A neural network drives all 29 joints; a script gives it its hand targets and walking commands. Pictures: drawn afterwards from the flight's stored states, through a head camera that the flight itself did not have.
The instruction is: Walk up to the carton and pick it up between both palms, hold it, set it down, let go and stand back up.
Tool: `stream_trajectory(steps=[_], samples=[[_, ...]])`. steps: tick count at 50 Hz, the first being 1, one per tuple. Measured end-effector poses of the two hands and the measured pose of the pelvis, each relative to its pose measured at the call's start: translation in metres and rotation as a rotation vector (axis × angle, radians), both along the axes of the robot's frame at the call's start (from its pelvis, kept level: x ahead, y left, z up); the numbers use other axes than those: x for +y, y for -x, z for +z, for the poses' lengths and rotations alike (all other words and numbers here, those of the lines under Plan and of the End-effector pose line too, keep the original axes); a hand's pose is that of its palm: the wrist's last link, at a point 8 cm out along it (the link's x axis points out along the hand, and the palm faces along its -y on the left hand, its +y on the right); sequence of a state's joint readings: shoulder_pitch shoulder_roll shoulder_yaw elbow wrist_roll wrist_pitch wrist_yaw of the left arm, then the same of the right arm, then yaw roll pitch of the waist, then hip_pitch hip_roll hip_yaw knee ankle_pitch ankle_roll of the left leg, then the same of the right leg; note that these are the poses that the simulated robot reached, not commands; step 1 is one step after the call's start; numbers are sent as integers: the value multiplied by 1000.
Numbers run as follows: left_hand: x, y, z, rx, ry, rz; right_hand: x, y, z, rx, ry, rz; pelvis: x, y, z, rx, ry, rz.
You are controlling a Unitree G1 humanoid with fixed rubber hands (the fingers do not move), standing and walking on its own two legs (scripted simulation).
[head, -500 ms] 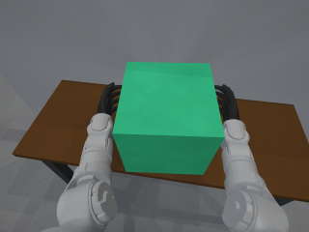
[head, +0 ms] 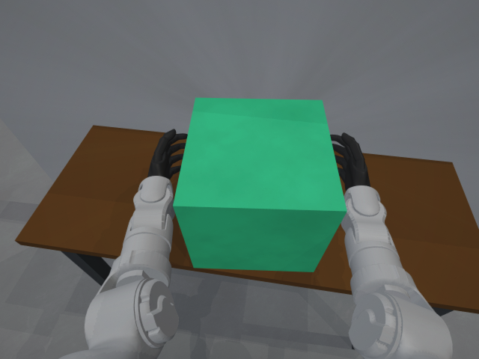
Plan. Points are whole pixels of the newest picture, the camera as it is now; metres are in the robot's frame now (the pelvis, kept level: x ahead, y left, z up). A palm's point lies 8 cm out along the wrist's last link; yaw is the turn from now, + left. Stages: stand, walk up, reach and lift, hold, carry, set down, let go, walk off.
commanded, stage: set down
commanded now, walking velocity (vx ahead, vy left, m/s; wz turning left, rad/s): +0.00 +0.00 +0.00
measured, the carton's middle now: (255, 186) +0.44 +0.01 +0.02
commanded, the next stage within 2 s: none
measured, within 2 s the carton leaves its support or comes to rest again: neither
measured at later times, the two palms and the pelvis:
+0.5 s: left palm (126, 174) +0.41 +0.24 +0.08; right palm (378, 169) +0.43 -0.20 +0.08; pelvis -0.03 +0.00 -0.02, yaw +1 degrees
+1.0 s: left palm (116, 140) +0.42 +0.23 +0.15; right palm (394, 134) +0.44 -0.20 +0.15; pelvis -0.04 -0.02 -0.02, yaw +2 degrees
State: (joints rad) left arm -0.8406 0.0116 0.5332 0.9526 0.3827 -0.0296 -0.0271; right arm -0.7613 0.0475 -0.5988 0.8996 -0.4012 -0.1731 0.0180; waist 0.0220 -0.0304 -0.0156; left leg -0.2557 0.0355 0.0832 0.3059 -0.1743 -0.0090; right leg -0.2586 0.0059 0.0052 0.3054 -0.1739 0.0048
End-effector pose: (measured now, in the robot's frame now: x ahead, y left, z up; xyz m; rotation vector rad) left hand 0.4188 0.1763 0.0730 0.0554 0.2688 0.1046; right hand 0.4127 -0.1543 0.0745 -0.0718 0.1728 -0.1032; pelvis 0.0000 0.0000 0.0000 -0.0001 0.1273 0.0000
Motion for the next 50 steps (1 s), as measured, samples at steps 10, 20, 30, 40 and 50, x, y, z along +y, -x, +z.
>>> stream_trajectory(steps=[10,20,30,40,50], samples=[[0,-4,-26,71,16,24,0,-7,-21,129,-14,32,-1,10,-8,158,14,-6],[37,0,-6,24,-19,78,-13,-18,-2,110,-15,-3,2,17,-17,217,32,13],[57,6,18,-27,-42,104,-61,-19,29,60,-36,-41,-5,36,-24,244,35,30],[24,-3,37,-49,7,39,-54,-20,52,58,-41,15,-17,49,-27,263,8,30],[55,-5,77,-66,-7,105,-42,-29,79,38,-68,12,-18,43,-21,239,14,44]])
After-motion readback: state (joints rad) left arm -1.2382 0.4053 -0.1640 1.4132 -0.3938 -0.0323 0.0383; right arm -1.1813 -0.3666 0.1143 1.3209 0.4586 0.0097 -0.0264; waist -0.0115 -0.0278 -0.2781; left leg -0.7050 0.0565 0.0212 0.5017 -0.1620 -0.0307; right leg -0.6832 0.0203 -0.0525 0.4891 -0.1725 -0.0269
